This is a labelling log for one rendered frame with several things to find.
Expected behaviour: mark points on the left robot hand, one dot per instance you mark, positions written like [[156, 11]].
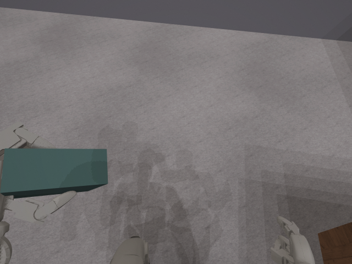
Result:
[[17, 136]]

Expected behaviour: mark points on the table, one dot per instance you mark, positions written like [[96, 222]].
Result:
[[336, 244]]

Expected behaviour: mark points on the robot left thigh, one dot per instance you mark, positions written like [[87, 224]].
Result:
[[132, 251]]

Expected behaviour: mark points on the left robot forearm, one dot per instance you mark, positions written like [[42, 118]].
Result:
[[5, 245]]

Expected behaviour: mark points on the right robot hand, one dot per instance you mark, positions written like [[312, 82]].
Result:
[[296, 249]]

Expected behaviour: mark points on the sponge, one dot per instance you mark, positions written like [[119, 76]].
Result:
[[29, 172]]

